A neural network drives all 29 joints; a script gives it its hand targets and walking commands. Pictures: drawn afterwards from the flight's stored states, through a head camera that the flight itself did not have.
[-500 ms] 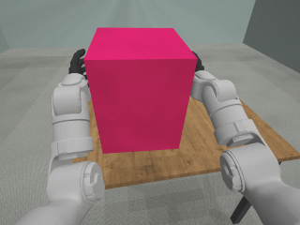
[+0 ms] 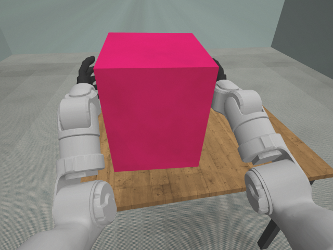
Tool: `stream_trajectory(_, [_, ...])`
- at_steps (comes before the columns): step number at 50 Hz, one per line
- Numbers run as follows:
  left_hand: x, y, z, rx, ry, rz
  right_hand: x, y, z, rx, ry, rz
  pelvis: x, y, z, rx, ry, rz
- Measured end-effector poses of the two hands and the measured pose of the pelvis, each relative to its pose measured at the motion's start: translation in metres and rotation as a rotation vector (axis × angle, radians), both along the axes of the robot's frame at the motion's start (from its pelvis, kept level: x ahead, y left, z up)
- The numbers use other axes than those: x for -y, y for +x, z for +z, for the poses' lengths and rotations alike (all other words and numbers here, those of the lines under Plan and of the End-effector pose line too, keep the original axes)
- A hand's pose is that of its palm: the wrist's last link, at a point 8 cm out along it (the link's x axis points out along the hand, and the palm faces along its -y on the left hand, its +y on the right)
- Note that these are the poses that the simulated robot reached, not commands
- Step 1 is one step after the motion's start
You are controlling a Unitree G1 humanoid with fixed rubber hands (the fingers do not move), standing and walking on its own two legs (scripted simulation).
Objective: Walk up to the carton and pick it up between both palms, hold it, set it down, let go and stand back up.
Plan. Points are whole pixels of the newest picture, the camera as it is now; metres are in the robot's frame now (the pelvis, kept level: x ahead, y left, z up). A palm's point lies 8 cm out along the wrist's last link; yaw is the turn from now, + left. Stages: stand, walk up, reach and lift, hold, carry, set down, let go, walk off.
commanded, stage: hold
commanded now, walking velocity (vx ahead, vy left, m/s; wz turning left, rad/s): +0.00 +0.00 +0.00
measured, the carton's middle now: (154, 100) +0.38 +0.01 +0.24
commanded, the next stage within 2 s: none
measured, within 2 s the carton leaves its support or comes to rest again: neither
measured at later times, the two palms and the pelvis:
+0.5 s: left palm (85, 90) +0.37 +0.15 +0.28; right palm (217, 88) +0.36 -0.14 +0.27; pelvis +0.00 +0.00 +0.00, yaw +0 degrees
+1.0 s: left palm (87, 91) +0.36 +0.15 +0.28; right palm (218, 89) +0.36 -0.14 +0.27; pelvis +0.00 +0.00 +0.00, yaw +0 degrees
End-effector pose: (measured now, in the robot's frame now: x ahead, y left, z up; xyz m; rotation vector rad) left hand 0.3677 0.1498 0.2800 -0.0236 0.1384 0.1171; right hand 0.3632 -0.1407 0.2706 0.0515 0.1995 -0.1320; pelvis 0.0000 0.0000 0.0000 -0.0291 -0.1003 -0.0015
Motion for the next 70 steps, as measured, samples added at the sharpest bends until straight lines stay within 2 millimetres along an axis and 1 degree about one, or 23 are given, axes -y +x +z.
stream_trajectory(13, [-0.0008,-0.0017,-0.0007,0.007,0.002,-0.002,-0.0007,-0.0017,0.0002,0.007,-0.005,0.0,-0.0004,0.0008,-0.0001,0.006,-0.002,0.003])
stream_trajectory(35, [-0.0043,-0.0029,0.0051,0.016,-0.002,0.001,-0.0043,-0.0022,0.0061,0.015,-0.008,0.003,-0.0015,-0.0018,0.0,0.002,-0.002,0.001])
stream_trajectory(50, [0.0007,-0.0029,0.0,0.001,0.002,-0.003,0.0006,-0.0038,0.0005,-0.001,-0.003,-0.003,-0.0014,-0.0024,-0.0001,0.005,-0.001,-0.002])
stream_trajectory(70, [-0.0011,0.0018,0.0021,0.01,0.001,-0.001,-0.0011,0.0017,0.0026,0.007,-0.013,0.003,0.0006,0.0004,0.0003,-0.008,-0.001,0.001])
